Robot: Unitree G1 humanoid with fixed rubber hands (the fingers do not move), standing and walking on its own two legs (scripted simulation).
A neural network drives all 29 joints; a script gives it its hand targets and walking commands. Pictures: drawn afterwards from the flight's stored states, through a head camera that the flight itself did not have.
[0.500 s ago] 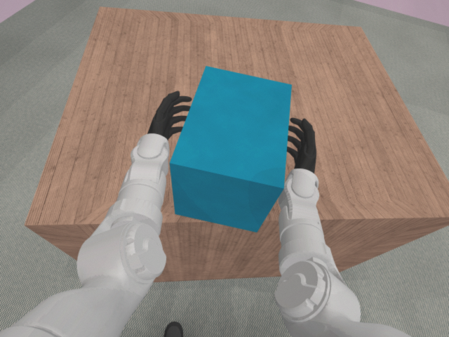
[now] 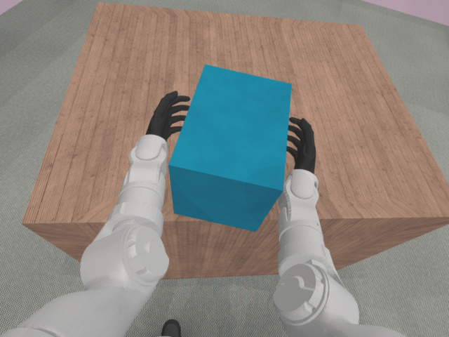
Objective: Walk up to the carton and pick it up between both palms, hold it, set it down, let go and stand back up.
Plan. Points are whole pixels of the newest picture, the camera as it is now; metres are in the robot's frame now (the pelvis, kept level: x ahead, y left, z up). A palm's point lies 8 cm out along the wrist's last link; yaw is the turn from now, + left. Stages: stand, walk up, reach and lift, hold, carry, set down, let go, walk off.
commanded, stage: set down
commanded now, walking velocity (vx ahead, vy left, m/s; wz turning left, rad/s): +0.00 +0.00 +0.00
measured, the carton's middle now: (231, 150) +0.45 +0.01 +0.01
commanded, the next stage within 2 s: none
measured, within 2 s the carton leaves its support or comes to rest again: neither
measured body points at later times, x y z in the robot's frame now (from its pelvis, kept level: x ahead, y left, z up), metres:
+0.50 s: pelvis +0.00 +0.01 -0.01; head +0.08 +0.04 +0.43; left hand +0.46 +0.15 +0.03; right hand +0.42 -0.13 +0.04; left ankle +0.03 +0.12 -0.75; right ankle -0.05 -0.12 -0.75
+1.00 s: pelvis +0.00 +0.03 -0.02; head +0.07 +0.07 +0.42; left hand +0.49 +0.20 +0.08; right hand +0.46 -0.15 +0.08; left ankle +0.03 +0.12 -0.75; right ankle -0.05 -0.12 -0.75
